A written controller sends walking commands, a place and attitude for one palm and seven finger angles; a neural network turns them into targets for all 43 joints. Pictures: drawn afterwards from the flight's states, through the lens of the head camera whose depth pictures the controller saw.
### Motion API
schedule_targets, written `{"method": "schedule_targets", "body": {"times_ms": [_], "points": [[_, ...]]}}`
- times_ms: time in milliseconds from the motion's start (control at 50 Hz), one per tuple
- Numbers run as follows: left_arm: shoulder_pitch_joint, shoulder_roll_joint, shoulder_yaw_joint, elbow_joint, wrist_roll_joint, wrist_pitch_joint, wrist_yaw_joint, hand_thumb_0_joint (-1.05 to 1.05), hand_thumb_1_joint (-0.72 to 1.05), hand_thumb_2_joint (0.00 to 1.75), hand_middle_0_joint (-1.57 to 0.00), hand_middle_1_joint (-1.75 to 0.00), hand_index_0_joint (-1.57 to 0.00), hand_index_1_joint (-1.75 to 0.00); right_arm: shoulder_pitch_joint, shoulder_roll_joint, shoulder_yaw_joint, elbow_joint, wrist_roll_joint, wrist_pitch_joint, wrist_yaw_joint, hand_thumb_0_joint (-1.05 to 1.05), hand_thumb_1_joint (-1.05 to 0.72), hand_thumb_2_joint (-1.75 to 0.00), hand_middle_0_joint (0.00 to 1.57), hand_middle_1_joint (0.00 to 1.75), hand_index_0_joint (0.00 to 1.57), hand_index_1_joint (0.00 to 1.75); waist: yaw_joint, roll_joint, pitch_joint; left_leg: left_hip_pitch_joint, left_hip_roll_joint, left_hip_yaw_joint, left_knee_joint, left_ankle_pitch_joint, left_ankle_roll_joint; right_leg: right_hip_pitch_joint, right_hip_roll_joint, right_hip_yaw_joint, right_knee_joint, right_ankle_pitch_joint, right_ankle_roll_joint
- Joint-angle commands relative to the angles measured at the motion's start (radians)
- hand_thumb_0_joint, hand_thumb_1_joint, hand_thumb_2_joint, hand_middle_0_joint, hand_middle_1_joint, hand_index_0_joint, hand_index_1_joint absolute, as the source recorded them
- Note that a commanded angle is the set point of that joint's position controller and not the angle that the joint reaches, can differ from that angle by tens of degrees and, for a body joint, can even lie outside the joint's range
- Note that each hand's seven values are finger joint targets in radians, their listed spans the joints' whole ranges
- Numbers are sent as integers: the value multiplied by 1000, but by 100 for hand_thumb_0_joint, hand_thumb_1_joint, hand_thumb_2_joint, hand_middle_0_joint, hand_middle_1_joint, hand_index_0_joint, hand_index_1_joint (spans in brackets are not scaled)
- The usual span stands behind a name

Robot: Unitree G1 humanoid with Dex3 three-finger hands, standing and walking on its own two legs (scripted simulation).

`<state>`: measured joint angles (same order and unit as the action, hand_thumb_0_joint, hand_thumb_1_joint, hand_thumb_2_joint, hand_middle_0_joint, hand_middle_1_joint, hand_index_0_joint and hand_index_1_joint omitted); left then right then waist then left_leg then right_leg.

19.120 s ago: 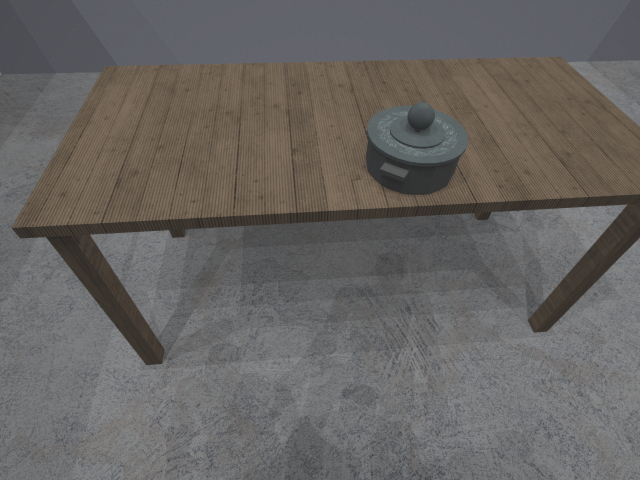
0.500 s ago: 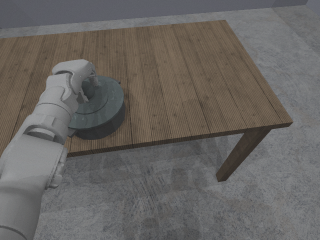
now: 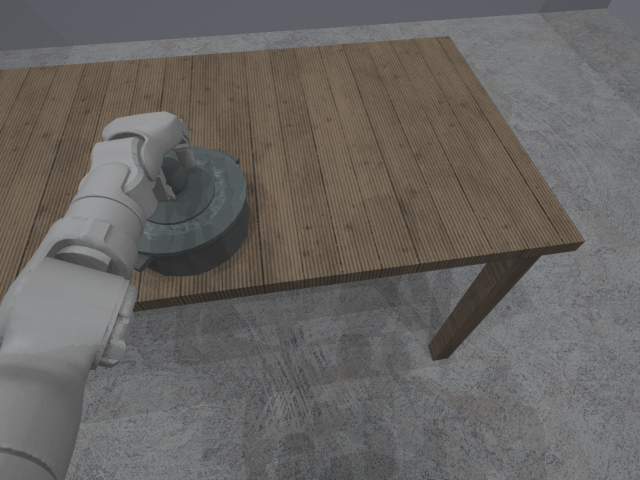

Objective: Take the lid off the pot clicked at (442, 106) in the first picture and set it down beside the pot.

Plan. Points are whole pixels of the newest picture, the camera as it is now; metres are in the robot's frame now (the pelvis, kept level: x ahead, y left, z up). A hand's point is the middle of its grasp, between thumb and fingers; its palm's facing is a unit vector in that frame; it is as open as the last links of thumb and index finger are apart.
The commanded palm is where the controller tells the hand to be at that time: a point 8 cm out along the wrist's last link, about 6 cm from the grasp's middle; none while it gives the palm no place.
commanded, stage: close the fingers and squeeze the knob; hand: left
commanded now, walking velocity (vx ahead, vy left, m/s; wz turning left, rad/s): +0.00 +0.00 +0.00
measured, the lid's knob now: (167, 176) +0.52 +0.17 +0.06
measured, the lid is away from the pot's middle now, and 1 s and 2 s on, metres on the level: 0.01 0.01 0.00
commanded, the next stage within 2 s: lift the lid straight up in 0.08 s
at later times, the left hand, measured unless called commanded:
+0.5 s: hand (158, 171) +0.50 +0.17 +0.10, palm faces -0.35 -0.07 -0.94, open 8.4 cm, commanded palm +0.50 +0.17 +0.17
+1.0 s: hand (140, 154) +0.49 +0.18 +0.14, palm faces -0.34 -0.07 -0.94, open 8.4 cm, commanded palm +0.51 +0.17 +0.21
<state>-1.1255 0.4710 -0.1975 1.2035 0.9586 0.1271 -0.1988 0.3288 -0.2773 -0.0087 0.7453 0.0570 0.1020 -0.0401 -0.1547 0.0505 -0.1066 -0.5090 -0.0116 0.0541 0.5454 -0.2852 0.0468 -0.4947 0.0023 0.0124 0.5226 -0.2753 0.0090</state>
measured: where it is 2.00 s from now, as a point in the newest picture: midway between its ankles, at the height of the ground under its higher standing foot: outside the picture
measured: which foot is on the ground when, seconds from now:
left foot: down 0.00-1.00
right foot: down 0.00-1.00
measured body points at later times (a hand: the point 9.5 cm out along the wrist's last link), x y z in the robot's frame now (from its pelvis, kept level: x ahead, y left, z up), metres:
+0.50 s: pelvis +0.00 +0.00 +0.00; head +0.06 -0.01 +0.45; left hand +0.51 +0.17 +0.15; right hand +0.00 -0.27 -0.13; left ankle -0.02 +0.09 -0.73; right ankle -0.02 -0.13 -0.73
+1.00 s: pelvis +0.00 +0.00 +0.01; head +0.05 -0.02 +0.45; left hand +0.50 +0.18 +0.19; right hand +0.05 -0.28 -0.13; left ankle -0.02 +0.09 -0.73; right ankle -0.02 -0.13 -0.73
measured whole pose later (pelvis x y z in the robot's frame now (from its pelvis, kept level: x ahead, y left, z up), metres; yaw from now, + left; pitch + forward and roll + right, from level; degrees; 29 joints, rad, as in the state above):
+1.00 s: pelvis +0.00 +0.00 +0.01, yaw +1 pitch +11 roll +0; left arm -1.14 0.49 -0.21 1.11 0.93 0.15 -0.29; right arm 0.30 -0.28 0.00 0.73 0.07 0.05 -0.05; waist -0.13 0.06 -0.08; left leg -0.42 -0.02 0.04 0.48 -0.26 0.05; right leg -0.40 -0.01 0.00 0.47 -0.26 0.01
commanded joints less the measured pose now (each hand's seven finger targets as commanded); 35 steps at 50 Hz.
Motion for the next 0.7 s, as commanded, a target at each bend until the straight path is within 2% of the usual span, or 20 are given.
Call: {"method": "schedule_targets", "body": {"times_ms": [0, 20, 40, 100, 120, 160, 180, 220, 280, 300, 320, 340, 420, 440, 480, 540, 600, 620, 640, 680], "points": [[-508, 228, 46, -196, 15, -6, 42, 0, 50, 97, -77, -108, -74, -107, 105, -156, -55, -66, -3, -26, -12, 0, -90, -90, 20, 30, 20, 30, -12, 24, -429, 349, 2, -50, 8, 466, 23, 79, 34, -34, -23, 392, -40], [-502, 235, 57, -204, 18, -8, 43, 0, 51, 97, -78, -108, -75, -107, 111, -156, -56, -63, -4, -24, -12, 0, -90, -90, 20, 30, 20, 30, -11, 15, -445, 365, 6, -55, 10, 488, 22, 76, 36, -36, -22, 395, -40], [-515, 186, 19, -222, 11, -9, 41, 0, 52, 98, -79, -108, -76, -108, 105, -151, -58, -64, -5, -27, -8, 0, -90, -90, 20, 30, 20, 30, -17, 32, -432, 376, 8, -54, 11, 494, 21, 60, 36, -38, -26, 387, -38], [-509, 239, 57, -188, 9, -5, 45, 0, 53, 99, -80, -109, -77, -108, 113, -158, -58, -56, -5, -24, -9, 0, -90, -90, 20, 30, 20, 30, -19, -16, -397, 331, 6, -47, 7, 444, 27, 81, 38, -37, -32, 386, -36], [-514, 280, 86, -200, 13, -4, 51, 0, 54, 99, -80, -109, -77, -108, 117, -161, -56, -59, -4, -26, -12, 0, -90, -90, 20, 30, 20, 30, -12, -22, -426, 326, 1, -48, 1, 441, 28, 107, 38, -31, -31, 400, -37], [-501, 191, 23, -170, 1, 1, 43, 0, 54, 100, -81, -109, -77, -108, 107, -156, -56, -57, 0, -26, -10, 0, -90, -90, 20, 30, 20, 30, -25, -12, -379, 318, 5, -47, -1, 426, 27, 69, 36, -37, -36, 374, -39], [-524, 242, 55, -193, 7, -2, 47, 0, 55, 100, -81, -109, -77, -108, 113, -161, -55, -54, -1, -28, -10, 0, -90, -90, 20, 30, 20, 30, -18, -5, -391, 324, 3, -49, -5, 415, 26, 76, 38, -37, -37, 367, -38], [-583, 278, 73, -251, 15, -5, 56, 0, 55, 100, -81, -109, -77, -108, 114, -159, -54, -59, 0, -35, -12, 0, -90, -90, 20, 30, 20, 30, -16, 26, -445, 362, 4, -58, -10, 430, 24, 92, 37, -33, -32, 372, -40], [-589, 256, 58, -269, 12, -11, 53, 0, 55, 100, -81, -109, -77, -108, 112, -152, -56, -61, -1, -46, -13, 0, -90, -90, 20, 30, 20, 30, -19, 33, -468, 398, 5, -61, -3, 474, 26, 91, 39, -31, -38, 391, -37], [-600, 295, 91, -293, 9, -13, 59, 0, 55, 100, -81, -109, -77, -108, 116, -153, -58, -60, -1, -49, -13, 0, -90, -90, 20, 30, 20, 30, -9, 35, -478, 410, 10, -65, -5, 491, 24, 106, 36, -35, -37, 399, -38], [-611, 273, 69, -321, 13, -18, 59, 0, 55, 100, -81, -109, -77, -108, 113, -147, -56, -68, -1, -55, -14, 0, -90, -90, 20, 30, 20, 30, -9, 62, -511, 433, 5, -66, -8, 516, 22, 110, 39, -31, -38, 407, -37], [-614, 255, 62, -322, 4, -18, 60, 0, 55, 100, -81, -109, -77, -108, 112, -145, -59, -64, -2, -61, -13, 0, -90, -90, 20, 30, 20, 30, -13, 51, -488, 442, 9, -67, -2, 521, 24, 101, 38, -36, -41, 409, -36], [-600, 296, 90, -301, 2, -9, 65, 0, 55, 100, -81, -109, -77, -108, 114, -150, -54, -57, 2, -68, -15, 0, -90, -90, 20, 30, 20, 30, -9, 14, -472, 416, 3, -67, -17, 499, 25, 125, 40, -34, -47, 416, -35], [-613, 275, 74, -303, -5, -5, 64, 0, 55, 100, -81, -109, -77, -108, 104, -148, -53, -57, 3, -72, -14, 0, -90, -90, 20, 30, 20, 30, -10, 32, -438, 409, 6, -62, -19, 489, 23, 114, 36, -37, -46, 412, -37], [-608, 237, 47, -320, -2, -4, 57, 0, 55, 100, -81, -109, -77, -108, 99, -145, -54, -59, 2, -77, -10, 0, -90, -90, 20, 30, 20, 30, -7, 43, -464, 438, 3, -68, -17, 539, 21, 111, 37, -36, -46, 424, -36], [-601, 277, 76, -302, 4, 16, 54, 0, 55, 100, -81, -109, -77, -108, 94, -150, -53, -56, 2, -75, -7, 0, -90, -90, 20, 30, 20, 30, 0, 22, -436, 413, 4, -62, -18, 510, 23, 126, 34, -35, -49, 428, -36], [-596, 321, 108, -328, -1, 17, 43, 0, 55, 100, -81, -109, -77, -108, 79, -147, -50, -72, 0, -75, -9, 0, -90, -90, 20, 30, 20, 30, 13, 13, -477, 408, -5, -56, -20, 527, 29, 192, 26, -25, -47, 487, -34], [-577, 317, 105, -308, 5, 23, 37, 0, 55, 100, -81, -109, -77, -108, 76, -148, -49, -73, 1, -72, -12, 0, -90, -90, 20, 30, 20, 30, 11, -14, -482, 403, -8, -55, -25, 520, 30, 198, 28, -25, -50, 488, -33], [-597, 259, 54, -310, -2, 28, 28, 0, 55, 100, -81, -109, -77, -108, 65, -144, -47, -74, 5, -71, -11, 0, -90, -90, 20, 30, 20, 30, 0, -10, -438, 394, -5, -48, -26, 502, 30, 178, 26, -28, -55, 478, -32], [-589, 250, 46, -305, 3, 28, 13, 0, 55, 100, -81, -109, -77, -108, 67, -148, -50, -72, 4, -72, -9, 0, -90, -90, 20, 30, 20, 30, 0, -12, -441, 411, -6, -50, -22, 528, 32, 165, 27, -28, -57, 482, -31]]}}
